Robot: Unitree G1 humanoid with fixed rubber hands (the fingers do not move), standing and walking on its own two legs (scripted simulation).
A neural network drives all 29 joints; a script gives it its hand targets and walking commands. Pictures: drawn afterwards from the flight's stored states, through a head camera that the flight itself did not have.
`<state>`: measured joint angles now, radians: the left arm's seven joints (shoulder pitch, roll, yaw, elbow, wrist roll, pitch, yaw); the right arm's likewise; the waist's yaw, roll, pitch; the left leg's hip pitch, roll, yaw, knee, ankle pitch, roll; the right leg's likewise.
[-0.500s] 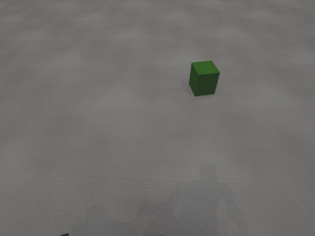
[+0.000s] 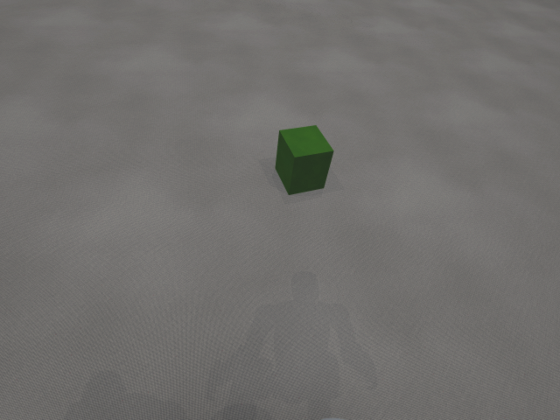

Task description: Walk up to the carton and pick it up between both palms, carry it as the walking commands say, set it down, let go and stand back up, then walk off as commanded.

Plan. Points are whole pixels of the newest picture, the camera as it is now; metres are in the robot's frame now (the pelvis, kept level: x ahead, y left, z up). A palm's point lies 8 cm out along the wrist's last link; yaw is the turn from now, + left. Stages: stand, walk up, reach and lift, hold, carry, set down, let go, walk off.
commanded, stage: walk up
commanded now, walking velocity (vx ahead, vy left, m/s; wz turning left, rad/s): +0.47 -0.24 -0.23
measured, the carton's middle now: (302, 160) +1.40 -0.17 -0.65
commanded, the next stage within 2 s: none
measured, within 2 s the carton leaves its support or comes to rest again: neither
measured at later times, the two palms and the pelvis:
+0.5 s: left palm (197, 336) +0.29 +0.14 -0.12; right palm (469, 334) +0.32 -0.37 -0.13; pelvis +0.26 -0.11 +0.00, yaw -3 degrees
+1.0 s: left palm (213, 212) +0.59 +0.15 -0.14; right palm (424, 229) +0.56 -0.34 -0.12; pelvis +0.55 -0.09 +0.00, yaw -5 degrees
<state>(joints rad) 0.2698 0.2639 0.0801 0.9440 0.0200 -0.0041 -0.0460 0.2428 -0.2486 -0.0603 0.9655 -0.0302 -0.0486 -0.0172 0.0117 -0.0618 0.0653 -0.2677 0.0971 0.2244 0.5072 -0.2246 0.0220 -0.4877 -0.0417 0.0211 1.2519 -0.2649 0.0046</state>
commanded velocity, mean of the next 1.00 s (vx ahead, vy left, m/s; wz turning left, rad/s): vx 0.49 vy -0.09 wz -0.11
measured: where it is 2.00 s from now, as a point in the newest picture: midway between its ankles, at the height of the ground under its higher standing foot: (309, 245)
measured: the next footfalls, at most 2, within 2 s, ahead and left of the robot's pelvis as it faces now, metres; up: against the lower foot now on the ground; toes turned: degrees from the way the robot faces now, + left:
right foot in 0.32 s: +0.30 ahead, -0.21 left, +0.00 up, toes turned -11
left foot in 0.82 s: +0.62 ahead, +0.00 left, +0.00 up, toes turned +7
